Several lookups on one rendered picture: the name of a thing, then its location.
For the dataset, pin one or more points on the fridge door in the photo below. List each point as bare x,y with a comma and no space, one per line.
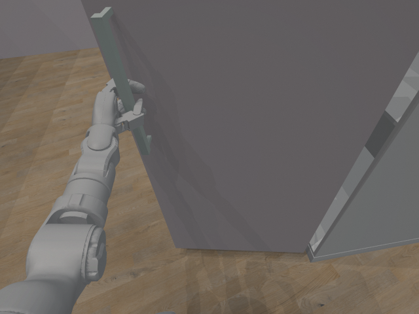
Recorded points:
258,109

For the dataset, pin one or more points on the handle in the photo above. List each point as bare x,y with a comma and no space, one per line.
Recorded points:
110,50

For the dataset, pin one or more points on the left robot hand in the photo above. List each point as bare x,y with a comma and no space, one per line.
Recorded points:
107,110

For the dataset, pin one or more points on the robot left forearm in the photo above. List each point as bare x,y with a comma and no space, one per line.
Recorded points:
89,187

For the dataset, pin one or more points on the left robot upper arm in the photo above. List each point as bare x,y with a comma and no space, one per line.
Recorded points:
64,259

